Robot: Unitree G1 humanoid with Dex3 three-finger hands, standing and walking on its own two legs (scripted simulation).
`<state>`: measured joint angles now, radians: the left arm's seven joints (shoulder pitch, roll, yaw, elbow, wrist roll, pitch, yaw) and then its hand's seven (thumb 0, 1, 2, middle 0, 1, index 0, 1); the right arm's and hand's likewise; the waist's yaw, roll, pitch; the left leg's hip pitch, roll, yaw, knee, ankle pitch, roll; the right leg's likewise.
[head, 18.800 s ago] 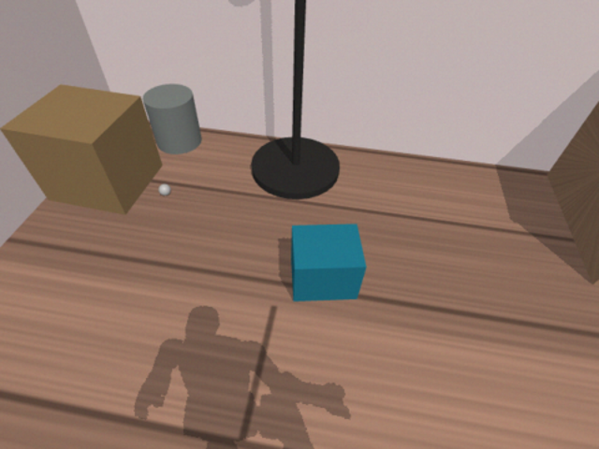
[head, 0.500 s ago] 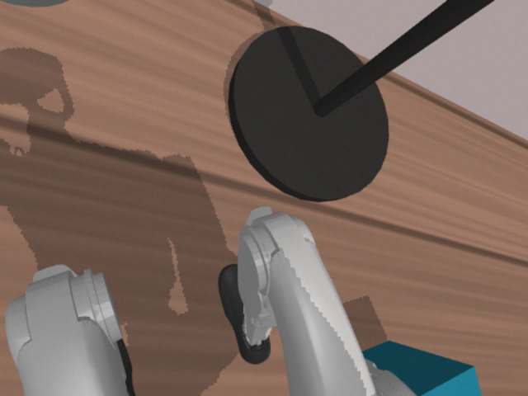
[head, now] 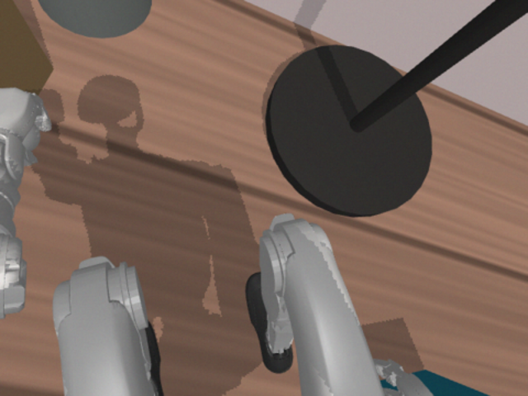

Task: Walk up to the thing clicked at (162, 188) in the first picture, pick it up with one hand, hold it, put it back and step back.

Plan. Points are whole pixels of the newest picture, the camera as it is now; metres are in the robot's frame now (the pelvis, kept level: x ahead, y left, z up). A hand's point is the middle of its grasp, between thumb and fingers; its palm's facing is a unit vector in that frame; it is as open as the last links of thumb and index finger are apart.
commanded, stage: lift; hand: left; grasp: from above
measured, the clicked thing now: (17, 135) +0.53 +0.27 -0.16
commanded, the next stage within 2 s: hold in 1.60 s
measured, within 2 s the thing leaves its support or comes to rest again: neither
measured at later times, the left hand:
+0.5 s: hand out of the picture +0.44 +0.29 -0.03, palm faces -0.43 -0.08 -0.90, open 7.1 cm
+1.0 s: hand out of the picture +0.37 +0.27 +0.19, palm faces -0.42 -0.11 -0.90, open 7.1 cm
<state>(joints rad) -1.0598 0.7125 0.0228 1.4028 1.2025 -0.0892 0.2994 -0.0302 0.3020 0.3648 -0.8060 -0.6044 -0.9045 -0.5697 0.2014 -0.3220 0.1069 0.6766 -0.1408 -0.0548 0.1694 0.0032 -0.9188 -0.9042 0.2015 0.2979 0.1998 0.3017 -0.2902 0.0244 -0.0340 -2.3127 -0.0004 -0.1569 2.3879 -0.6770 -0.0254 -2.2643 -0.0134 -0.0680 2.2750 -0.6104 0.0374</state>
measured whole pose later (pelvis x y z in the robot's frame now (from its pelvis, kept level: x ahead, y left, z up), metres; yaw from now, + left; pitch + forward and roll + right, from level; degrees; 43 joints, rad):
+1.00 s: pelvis +0.01 +0.00 +0.25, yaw +6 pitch +23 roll -2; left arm -0.45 0.47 -0.13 0.75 0.98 0.05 0.06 -0.03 0.34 0.39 -0.73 -0.66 -0.86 -0.61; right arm 0.19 -0.24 -0.01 0.67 0.03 0.04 -0.04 0.01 -0.91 -0.90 0.20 0.30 0.20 0.30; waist -0.09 0.05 -0.18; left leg -1.38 0.03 -0.04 1.55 -0.57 -0.01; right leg -1.37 -0.02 -0.01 1.50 -0.52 0.03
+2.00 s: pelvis +0.08 +0.01 +0.41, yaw +5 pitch +8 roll -1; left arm -0.31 0.39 -0.20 0.78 1.00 0.02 0.08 -0.03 0.31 0.38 -0.79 -0.59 -0.91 -0.56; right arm 0.24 -0.25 -0.05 0.73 0.04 0.01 -0.04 0.01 -0.91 -0.90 0.20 0.30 0.20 0.30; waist -0.03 0.04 -0.08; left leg -0.52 0.03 0.03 0.75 -0.37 0.00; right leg -0.53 -0.02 0.02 0.72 -0.32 0.03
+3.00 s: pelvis +0.07 +0.00 +0.43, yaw +5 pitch +2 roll +0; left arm -0.21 0.40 -0.20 0.58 0.99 0.02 -0.03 -0.02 0.32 0.42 -0.74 -0.63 -0.87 -0.60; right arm 0.20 -0.26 -0.03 0.67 0.07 0.05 -0.06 0.01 -0.92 -0.91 0.20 0.30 0.20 0.30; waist 0.01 0.05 -0.03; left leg -0.34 0.03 0.04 0.57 -0.27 -0.01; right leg -0.37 -0.02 0.03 0.58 -0.24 0.02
